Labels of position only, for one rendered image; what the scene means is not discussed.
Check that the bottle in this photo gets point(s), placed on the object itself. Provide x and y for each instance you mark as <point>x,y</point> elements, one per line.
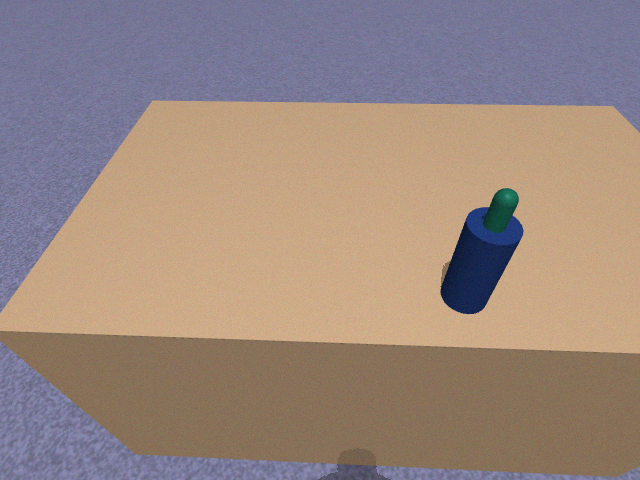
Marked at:
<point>486,244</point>

